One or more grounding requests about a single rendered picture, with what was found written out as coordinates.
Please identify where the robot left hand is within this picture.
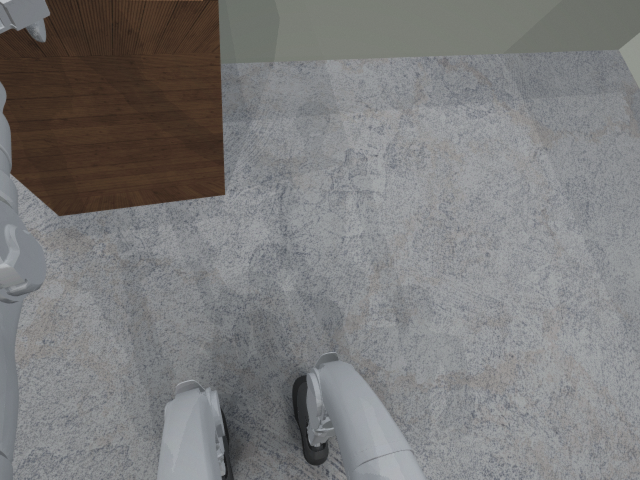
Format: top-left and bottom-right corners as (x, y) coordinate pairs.
(0, 0), (50, 43)

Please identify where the cabinet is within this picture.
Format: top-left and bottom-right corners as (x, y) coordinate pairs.
(0, 0), (225, 216)

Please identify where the right robot thigh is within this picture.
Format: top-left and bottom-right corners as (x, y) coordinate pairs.
(306, 360), (427, 480)

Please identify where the right robot shin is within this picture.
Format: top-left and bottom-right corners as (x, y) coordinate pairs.
(306, 352), (354, 446)

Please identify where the robot left upper arm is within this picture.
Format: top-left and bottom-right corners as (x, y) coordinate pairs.
(0, 201), (46, 480)

